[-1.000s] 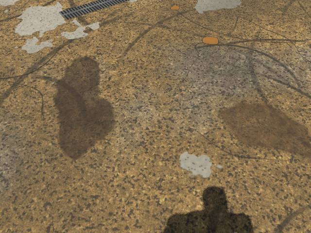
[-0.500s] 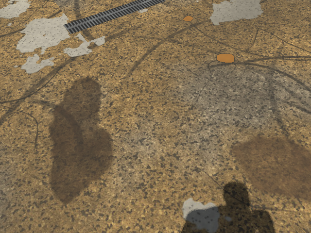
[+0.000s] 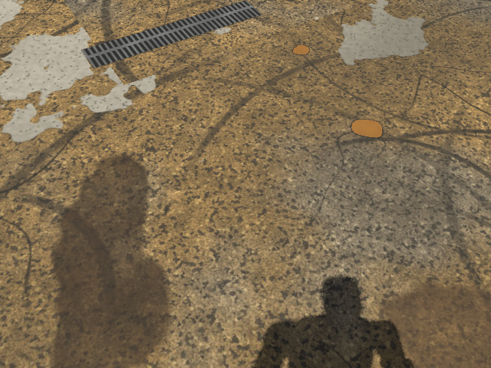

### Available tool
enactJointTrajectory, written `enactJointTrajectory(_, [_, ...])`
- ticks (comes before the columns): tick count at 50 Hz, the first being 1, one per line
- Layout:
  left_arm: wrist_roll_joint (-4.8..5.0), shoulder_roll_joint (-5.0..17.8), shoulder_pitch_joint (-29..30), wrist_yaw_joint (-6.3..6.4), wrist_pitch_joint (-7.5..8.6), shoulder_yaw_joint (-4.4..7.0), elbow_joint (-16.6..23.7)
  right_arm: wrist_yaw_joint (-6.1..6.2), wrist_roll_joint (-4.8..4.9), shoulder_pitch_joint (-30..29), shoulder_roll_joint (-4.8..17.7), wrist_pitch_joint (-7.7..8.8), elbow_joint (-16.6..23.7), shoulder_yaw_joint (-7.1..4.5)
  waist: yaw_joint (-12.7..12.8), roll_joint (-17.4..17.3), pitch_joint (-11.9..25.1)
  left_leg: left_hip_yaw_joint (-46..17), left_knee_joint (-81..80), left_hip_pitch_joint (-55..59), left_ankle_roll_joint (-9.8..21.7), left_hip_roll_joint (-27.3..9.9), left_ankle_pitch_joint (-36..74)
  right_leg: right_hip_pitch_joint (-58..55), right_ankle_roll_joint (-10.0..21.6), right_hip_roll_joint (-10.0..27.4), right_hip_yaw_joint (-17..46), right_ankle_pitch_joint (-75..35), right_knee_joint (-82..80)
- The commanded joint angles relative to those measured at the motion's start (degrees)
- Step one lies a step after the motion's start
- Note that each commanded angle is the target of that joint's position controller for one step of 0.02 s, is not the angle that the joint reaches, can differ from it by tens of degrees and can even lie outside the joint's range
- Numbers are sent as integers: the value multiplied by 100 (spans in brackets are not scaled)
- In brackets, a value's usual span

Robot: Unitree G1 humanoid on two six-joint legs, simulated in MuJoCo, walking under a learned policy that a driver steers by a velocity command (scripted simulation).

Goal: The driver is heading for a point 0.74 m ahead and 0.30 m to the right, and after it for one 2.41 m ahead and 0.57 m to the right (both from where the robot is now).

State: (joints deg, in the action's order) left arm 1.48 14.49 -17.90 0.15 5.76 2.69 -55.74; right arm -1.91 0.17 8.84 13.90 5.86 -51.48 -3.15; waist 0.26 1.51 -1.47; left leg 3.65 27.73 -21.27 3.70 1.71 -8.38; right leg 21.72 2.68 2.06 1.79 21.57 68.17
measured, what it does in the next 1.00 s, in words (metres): walks ahead, turning right: right foot, then left foot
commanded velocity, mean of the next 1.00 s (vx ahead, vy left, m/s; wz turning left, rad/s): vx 0.50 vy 0.00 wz -0.40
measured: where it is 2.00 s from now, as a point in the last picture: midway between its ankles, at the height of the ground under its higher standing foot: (324, 278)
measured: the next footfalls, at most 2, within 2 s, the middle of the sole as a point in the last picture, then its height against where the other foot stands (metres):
right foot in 0.46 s outside the picture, level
left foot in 0.96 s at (268, 278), level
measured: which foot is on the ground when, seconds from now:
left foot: down 0.00-0.48, up 0.50-0.94, down 0.96-1.00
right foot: up 0.00-0.44, down 0.46-0.96, up 0.98-1.00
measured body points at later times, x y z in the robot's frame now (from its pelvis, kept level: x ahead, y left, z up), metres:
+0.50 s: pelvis +0.27 -0.06 -0.02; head +0.31 -0.07 +0.43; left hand +0.50 +0.16 -0.12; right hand +0.23 -0.33 -0.16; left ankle +0.09 +0.09 -0.69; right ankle +0.37 -0.16 -0.73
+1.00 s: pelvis +0.56 -0.10 -0.01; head +0.58 -0.11 +0.44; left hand +0.71 +0.15 -0.13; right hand +0.66 -0.41 -0.08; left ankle +0.70 -0.04 -0.73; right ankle +0.37 -0.15 -0.70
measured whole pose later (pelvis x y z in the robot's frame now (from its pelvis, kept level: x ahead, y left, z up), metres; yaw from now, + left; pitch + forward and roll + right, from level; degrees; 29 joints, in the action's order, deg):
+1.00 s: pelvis +0.56 -0.10 -0.01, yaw -27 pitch +3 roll +1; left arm 1.5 16.3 -21.5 1.1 2.3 4.6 -46.0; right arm -0.8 -0.5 1.6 14.7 8.0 -43.2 -3.1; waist 3.6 1.5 0.1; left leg -0.7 29.5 -26.4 0.8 2.0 -6.2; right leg 10.8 3.0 -5.1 11.9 28.6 46.6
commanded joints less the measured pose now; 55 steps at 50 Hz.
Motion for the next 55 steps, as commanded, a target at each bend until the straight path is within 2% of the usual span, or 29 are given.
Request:
enactJointTrajectory(1, [-38, 434, -67, 58, 1, 164, 379, -22, -78, 249, 410, 77, 116, -63, 32, -588, 460, -1853, -1711, 1291, 954, -1507, 529, 1208, 53, 633, 272, -583, -52])
enactJointTrajectory(3, [-51, 296, -66, 75, -105, 163, 391, 11, -50, 433, 552, 102, -5, -96, 104, -553, 283, -1536, -1945, 1032, 1037, -1452, 762, 1232, -18, 687, 196, -759, -399])
enactJointTrajectory(5, [-96, 343, 360, 92, -142, 187, 544, 89, -48, 616, 724, 96, -84, -136, 46, -443, 100, -1374, -2090, 1087, 1063, -1467, 924, 1645, -132, 726, 175, -1249, -936])
enactJointTrajectory(11, [-38, 213, 1301, -33, -131, 144, 797, 231, -53, 974, 788, 52, -256, -133, -253, -468, -102, -459, -2228, 1529, 690, -1325, 1047, 1854, -111, 519, 56, -2800, -2555])
enactJointTrajectory(17, [-8, 152, 2111, -237, -128, 67, 1230, 264, -16, 1340, 837, -73, -476, -163, -516, -388, -407, 12, -1900, 2665, 575, -1694, 1459, 2219, 78, 314, -120, -2387, -3299])
enactJointTrajectory(20, [-18, 288, 2002, -355, -123, 116, 1396, 312, 23, 1111, 1021, -176, -398, -221, -295, -579, -227, 280, -1165, 2915, 404, -1784, 3301, 1651, 305, 36, -532, -1570, -3406])
enactJointTrajectory(21, [-30, 416, 1700, -368, -135, 186, 1378, 342, 30, 1028, 1112, -214, -346, -248, -105, -710, 39, 388, -629, 2909, 330, -1761, 4378, 1104, 408, -185, -739, -1316, -3362])
enactJointTrajectory(22, [-26, 613, 967, -368, -145, 313, 1221, 371, 31, 906, 1144, -269, -289, -253, 309, -698, 443, 570, 353, 2710, 200, -1625, 5040, 124, 556, -449, -888, -1390, -3549])
enactJointTrajectory(23, [-20, 1002, -3, -305, -164, 513, 986, 396, 19, 883, 1096, -273, -195, -220, 737, -488, 956, 663, 1730, 1829, -10, -1376, 4471, -1444, 804, -423, -497, -1630, -3755])
enactJointTrajectory(24, [-44, 1684, -710, -193, -198, 695, 907, 334, -118, 1229, 594, -150, 46, -49, 669, 740, 1687, 679, 3994, -463, -359, -674, 1431, -3672, 1635, 1037, 2001, -1471, -3864])
enactJointTrajectory(25, [-30, 1588, -677, -206, -162, 599, 970, 223, -73, 1252, 339, 111, 146, 76, 463, 1137, 2345, -436, 5247, -1925, -439, 219, -2371, -4628, 2312, 1891, 4618, -972, -4979])
enactJointTrajectory(26, [-84, 1167, -597, -195, -145, 482, 978, 141, 147, 641, 805, 301, 292, -59, 651, 735, 1881, -1003, 5467, -2524, -255, -201, -2075, -4362, 1924, 1638, 3925, -920, -5077])
enactJointTrajectory(27, [-77, 908, -227, -180, -126, 415, 1056, 130, 221, 301, 853, 378, 404, -58, 535, 395, 1246, -897, 5126, -2568, -141, -469, -1565, -3549, 1669, 1394, 3012, -1265, -5087])
enactJointTrajectory(28, [-77, 753, 211, -191, -121, 357, 1178, 172, 125, 211, 819, 374, 385, -84, 263, -126, 807, -842, 4577, -2244, -155, -692, -1214, -2578, 1505, 1151, 2386, -1765, -5194])
enactJointTrajectory(29, [-109, 590, 499, -185, -115, 299, 1283, 217, 27, 239, 873, 300, 372, -154, 48, -161, 591, -831, 4117, -1798, -202, -854, -1024, -1877, 1403, 962, 1983, -2164, -5336])
enactJointTrajectory(31, [-119, 638, 603, -147, -112, 294, 1366, 234, -40, 374, 734, 128, 435, -175, -170, -12, 468, -788, 3636, -1352, -355, -898, -875, -1171, 1427, 780, 1741, -2435, -5563])
enactJointTrajectory(33, [-96, 841, 440, -71, -90, 344, 1362, 274, -101, 171, 637, 37, 556, -170, -171, 52, 335, -683, 3039, -1372, -546, -822, -452, -836, 1446, 662, 1457, -2691, -5675])
enactJointTrajectory(36, [-54, 944, 128, 29, -114, 378, 1319, 281, -107, -544, 525, 31, 798, -133, 61, 150, 172, -651, 1673, -1370, -664, -608, 645, -701, 1218, 410, 1217, -2437, -5652])
enactJointTrajectory(39, [-29, 952, -110, 57, -153, 385, 1263, 216, -37, -1104, 442, 76, 992, -84, 296, 329, 109, -615, 607, -993, -635, -343, 1397, -659, 1005, 306, 1246, -1888, -5560])
enactJointTrajectory(44, [0, 924, -326, 106, -235, 394, 1197, 97, 30, -1350, 752, 203, 1214, -145, 308, 432, 138, -843, -62, -753, -482, -229, 913, -1414, 900, 623, 2002, -1679, -4881])
enactJointTrajectory(46, [-25, 913, -202, 128, -281, 396, 1269, 89, 37, -899, 875, 272, 1125, -203, 34, 594, 267, -745, -274, -121, -315, -176, 524, -1499, 793, 587, 2198, -1972, -4450])
enactJointTrajectory(47, [-45, 757, -115, 117, -284, 339, 1345, 118, -16, -318, 1032, 300, 986, -283, -250, 549, 616, -745, -388, 796, -141, -272, 540, -1323, 635, 301, 2059, -2265, -3862])
enactJointTrajectory(48, [-117, 457, -38, 86, -260, 221, 1477, 163, -104, 576, 1337, 310, 889, -370, -649, 78, 1365, -1503, -228, 2281, 216, -1138, 346, -614, 420, -60, 1597, -1768, -2374])
enactJointTrajectory(49, [41, 124, -846, 78, -199, 121, 1617, 170, -151, 1225, 1781, 217, 708, -495, -377, -1826, 2158, -3991, -579, 4312, 1138, -2452, -677, 1473, 8, -870, 816, 692, -509])
enactJointTrajectory(50, [92, 643, -914, 94, -185, 181, 1529, 137, -18, 1154, 1304, 182, 761, -385, -415, -1723, 1960, -4802, -910, 4257, 1127, -2649, -1772, 2286, -41, -440, 940, 1209, 404])
enactJointTrajectory(51, [73, 1011, -382, 91, -216, 280, 1568, 151, 1, 876, 911, 145, 866, -280, -540, -1056, 1202, -3952, -1006, 3550, 858, -2410, -1801, 2506, -75, -211, 910, 695, 677])
enactJointTrajectory(52, [20, 984, -52, 100, -252, 291, 1636, 155, -42, 568, 812, 97, 914, -230, -450, -595, 738, -3163, -1096, 2792, 682, -2169, -1177, 2336, -114, 9, 690, 253, 619])
enactJointTrajectory(53, [-43, 904, 157, 85, -258, 304, 1715, 150, -69, 360, 698, 66, 880, -192, -341, -523, 373, -2627, -1257, 2171, 632, -1938, -576, 2200, -128, 166, 649, -47, 345])
enactJointTrajectory(55, [1, 713, 79, 53, -341, 325, 1762, 154, -128, 136, 621, 79, 848, -155, -93, -767, 134, -1722, -1407, 1454, 579, -1666, 1032, 1686, -189, 321, 526, -180, 44])
Velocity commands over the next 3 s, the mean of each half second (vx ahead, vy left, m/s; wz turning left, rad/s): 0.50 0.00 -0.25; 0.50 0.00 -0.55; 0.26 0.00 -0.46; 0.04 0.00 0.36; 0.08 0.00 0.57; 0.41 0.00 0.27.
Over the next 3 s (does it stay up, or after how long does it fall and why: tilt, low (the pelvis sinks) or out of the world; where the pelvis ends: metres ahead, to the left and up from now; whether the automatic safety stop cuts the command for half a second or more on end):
stays up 0.98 -0.16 0.01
